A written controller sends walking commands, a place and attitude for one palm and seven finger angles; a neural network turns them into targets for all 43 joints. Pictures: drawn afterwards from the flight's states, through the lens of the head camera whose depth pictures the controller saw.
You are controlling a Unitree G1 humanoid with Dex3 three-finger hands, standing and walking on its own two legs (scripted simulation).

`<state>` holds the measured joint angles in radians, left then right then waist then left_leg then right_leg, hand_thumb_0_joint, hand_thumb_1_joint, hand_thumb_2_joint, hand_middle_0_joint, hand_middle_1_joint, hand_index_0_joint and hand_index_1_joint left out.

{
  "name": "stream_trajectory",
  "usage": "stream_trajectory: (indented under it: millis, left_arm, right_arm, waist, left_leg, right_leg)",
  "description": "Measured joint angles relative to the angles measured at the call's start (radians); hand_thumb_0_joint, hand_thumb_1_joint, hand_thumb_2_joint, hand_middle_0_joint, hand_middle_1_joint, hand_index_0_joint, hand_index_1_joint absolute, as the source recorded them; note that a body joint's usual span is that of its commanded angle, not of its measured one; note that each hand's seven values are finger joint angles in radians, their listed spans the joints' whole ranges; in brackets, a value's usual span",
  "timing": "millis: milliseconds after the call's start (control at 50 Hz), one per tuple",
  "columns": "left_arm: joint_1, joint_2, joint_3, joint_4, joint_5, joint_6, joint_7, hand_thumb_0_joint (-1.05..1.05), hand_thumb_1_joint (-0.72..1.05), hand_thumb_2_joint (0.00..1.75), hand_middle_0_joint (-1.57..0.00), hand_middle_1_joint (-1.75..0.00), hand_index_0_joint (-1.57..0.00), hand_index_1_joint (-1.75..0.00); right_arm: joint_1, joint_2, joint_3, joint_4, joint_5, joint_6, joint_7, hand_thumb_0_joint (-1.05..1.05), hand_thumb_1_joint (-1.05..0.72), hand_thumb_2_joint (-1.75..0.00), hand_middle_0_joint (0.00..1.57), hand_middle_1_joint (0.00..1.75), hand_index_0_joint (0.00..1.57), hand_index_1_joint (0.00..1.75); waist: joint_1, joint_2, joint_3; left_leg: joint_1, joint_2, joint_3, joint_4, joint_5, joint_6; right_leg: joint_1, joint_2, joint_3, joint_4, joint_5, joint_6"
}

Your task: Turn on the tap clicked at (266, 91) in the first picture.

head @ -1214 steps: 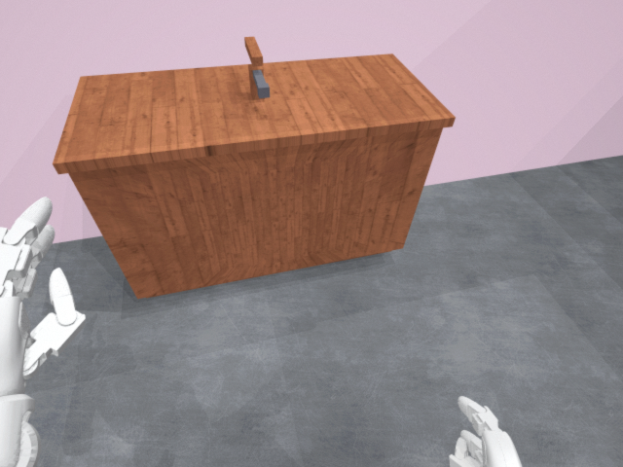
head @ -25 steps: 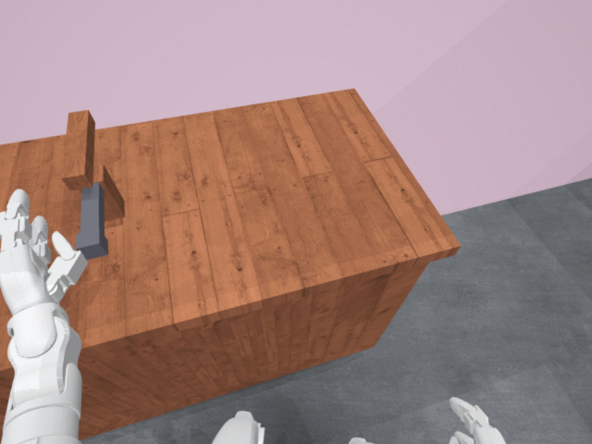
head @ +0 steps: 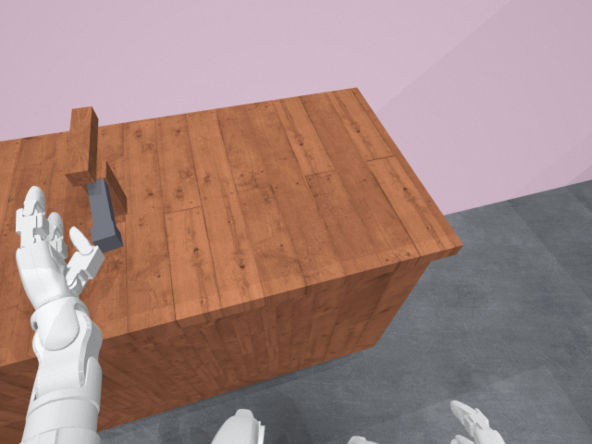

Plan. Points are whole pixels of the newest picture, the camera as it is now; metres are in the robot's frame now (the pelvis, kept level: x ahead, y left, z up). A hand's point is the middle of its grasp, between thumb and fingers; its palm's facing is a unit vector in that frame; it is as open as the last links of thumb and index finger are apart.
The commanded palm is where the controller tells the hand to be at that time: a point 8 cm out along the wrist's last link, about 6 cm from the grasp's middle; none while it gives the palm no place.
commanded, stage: push the lever round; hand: left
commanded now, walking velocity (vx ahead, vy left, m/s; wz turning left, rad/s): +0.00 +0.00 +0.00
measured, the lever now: (107, 237) +0.36 +0.28 +0.07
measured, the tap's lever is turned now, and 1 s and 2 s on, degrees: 8 35 55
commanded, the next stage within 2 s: none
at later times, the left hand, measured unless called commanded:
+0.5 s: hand (128, 243) +0.35 +0.25 +0.06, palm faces +0.64 -0.77 -0.06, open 7.7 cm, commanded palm +0.30 +0.26 +0.06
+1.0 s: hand (148, 233) +0.37 +0.22 +0.07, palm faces +0.74 -0.67 -0.06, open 8.0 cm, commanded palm +0.32 +0.23 +0.06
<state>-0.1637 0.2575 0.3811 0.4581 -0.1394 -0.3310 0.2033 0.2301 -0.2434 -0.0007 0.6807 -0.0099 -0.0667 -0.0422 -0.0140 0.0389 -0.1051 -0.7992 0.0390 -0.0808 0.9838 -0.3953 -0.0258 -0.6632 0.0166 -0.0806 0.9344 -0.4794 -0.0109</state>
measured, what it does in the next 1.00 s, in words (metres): stands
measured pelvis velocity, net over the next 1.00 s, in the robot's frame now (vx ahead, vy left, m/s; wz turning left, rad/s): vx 0.01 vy -0.01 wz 0.01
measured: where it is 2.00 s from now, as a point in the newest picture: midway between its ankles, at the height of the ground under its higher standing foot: outside the picture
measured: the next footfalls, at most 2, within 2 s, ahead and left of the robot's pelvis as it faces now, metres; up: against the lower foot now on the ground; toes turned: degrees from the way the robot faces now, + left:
none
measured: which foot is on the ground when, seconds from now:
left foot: down 0.00-1.00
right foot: down 0.00-1.00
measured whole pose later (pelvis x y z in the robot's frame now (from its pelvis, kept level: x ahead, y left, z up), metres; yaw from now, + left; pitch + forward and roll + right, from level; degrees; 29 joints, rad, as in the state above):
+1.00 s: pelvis +0.01 -0.01 +0.00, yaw +1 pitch +11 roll -2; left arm -0.26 0.08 0.24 0.47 0.03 -0.25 0.66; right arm 0.20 -0.21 -0.03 0.70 -0.05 -0.01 0.00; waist -0.02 0.04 -0.13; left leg -0.76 0.03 -0.09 0.96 -0.39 -0.04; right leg -0.63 0.01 -0.09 0.92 -0.49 -0.03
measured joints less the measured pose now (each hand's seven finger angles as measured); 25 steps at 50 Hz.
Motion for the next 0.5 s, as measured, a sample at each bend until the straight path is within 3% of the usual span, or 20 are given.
stream_trajectory:
  millis: [500]
  left_arm:
    - [-0.010, -0.114, -0.124, -0.061, 0.103, 0.048, 0.267, 0.02, 0.92, 0.91, -0.15, -0.15, -0.15, -0.15]
  right_arm:
    - [-0.016, 0.022, -0.002, -0.011, -0.025, 0.032, 0.031, 0.01, -0.90, -0.90, 0.20, 0.30, 0.20, 0.30]
  waist:
    - [-0.001, 0.005, -0.012]
  left_leg:
    - [0.025, -0.007, 0.004, -0.005, -0.005, 0.002]
  right_leg:
    - [0.024, -0.007, 0.003, -0.003, -0.007, 0.003]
